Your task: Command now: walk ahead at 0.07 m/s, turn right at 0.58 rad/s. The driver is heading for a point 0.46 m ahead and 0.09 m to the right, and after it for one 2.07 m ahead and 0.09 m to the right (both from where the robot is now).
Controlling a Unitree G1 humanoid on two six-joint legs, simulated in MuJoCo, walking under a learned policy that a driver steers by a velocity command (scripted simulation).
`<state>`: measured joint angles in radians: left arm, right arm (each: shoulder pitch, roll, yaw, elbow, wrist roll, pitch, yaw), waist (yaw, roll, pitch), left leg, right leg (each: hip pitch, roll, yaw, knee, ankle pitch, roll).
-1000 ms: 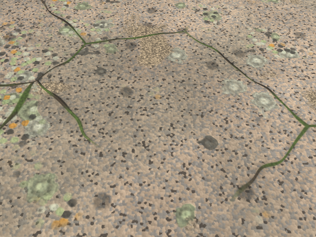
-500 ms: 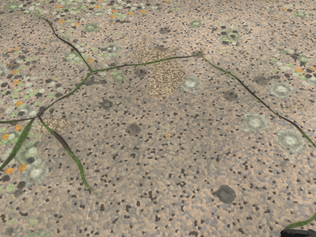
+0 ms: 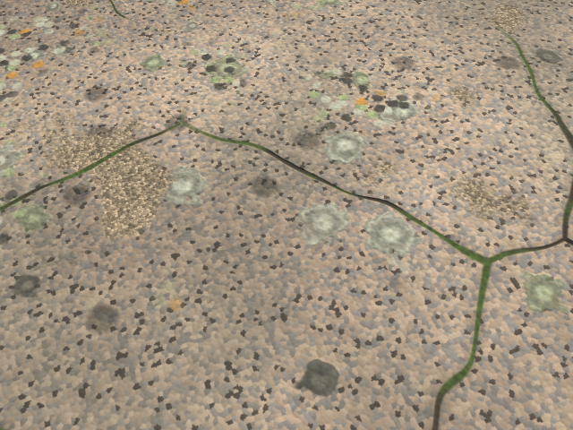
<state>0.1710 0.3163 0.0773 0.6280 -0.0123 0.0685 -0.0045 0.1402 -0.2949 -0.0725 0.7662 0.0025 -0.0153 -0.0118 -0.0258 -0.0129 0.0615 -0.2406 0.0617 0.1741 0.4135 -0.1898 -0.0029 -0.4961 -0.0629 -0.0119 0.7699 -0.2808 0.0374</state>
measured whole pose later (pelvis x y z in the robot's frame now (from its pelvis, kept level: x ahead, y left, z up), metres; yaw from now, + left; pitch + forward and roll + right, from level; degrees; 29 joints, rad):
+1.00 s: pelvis +0.30 -0.12 -0.01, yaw -19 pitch +3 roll +1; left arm 0.03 0.26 0.03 0.57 0.02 -0.06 -0.02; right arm 0.40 -0.29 -0.04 0.89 0.02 -0.04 0.00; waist -0.10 0.00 0.06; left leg -0.21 0.01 -0.08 0.93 -0.58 -0.04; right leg -0.48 -0.02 -0.02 0.55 -0.12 -0.02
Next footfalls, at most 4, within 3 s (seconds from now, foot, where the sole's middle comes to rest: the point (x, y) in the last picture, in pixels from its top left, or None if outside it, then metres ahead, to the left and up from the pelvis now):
0.06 right None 0.09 -0.13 -0.78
0.50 left None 0.22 0.08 -0.78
0.92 right None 0.39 -0.28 -0.78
1.38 left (314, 422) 0.46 -0.03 -0.78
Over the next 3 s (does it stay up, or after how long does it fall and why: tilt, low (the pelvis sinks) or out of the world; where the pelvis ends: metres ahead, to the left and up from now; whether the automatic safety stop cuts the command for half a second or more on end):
stays up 0.40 -0.12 -0.01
